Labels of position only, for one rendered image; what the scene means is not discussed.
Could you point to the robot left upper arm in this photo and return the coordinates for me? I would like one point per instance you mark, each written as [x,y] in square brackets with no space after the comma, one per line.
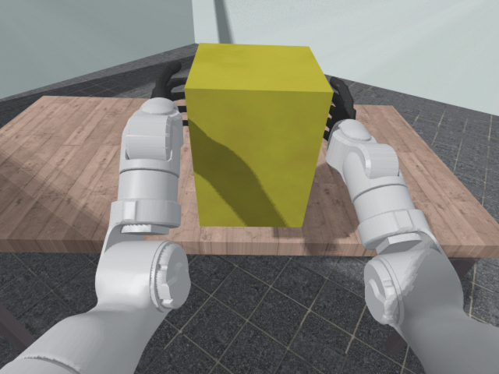
[138,283]

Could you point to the robot right upper arm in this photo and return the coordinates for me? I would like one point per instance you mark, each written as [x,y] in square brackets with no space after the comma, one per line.
[418,293]

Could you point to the table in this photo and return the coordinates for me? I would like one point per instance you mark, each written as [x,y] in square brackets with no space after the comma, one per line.
[59,174]

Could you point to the left robot hand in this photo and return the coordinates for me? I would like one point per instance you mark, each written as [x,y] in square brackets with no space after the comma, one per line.
[164,85]

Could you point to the robot left forearm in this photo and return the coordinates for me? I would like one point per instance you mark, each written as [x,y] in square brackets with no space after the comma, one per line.
[149,171]

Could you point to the robot right forearm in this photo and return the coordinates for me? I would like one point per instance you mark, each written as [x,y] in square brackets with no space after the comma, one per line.
[388,219]

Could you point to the carton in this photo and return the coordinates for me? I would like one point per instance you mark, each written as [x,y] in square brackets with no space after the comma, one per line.
[256,116]

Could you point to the right robot hand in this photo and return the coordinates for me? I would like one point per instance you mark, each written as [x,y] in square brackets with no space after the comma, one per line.
[343,105]

